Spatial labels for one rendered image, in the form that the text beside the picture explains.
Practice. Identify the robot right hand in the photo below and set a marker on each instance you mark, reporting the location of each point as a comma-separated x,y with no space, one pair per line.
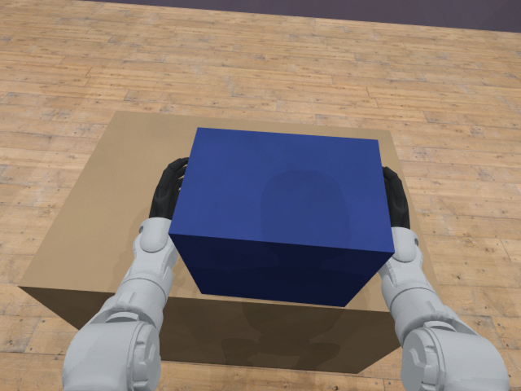
396,199

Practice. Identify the pedestal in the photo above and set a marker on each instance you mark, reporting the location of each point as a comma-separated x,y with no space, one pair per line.
88,250

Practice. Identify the carton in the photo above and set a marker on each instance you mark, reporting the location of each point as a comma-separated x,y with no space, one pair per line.
282,217

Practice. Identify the robot right upper arm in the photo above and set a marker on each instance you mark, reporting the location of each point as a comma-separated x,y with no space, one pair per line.
440,360

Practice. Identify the left robot forearm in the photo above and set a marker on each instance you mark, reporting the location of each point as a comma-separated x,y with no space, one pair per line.
145,289

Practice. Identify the robot left upper arm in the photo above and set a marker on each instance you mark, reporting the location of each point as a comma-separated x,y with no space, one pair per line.
123,356

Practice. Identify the right robot forearm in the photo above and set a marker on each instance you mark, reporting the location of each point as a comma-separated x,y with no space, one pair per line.
411,300

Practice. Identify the robot left hand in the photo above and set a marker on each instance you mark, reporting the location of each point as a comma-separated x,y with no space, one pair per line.
167,191

